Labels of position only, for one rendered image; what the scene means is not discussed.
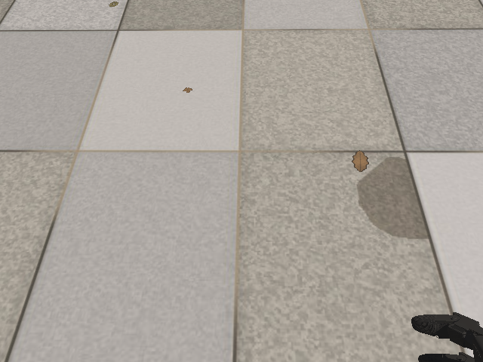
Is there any robot right hand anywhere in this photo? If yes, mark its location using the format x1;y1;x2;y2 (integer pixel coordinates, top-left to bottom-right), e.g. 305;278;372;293
411;312;483;362

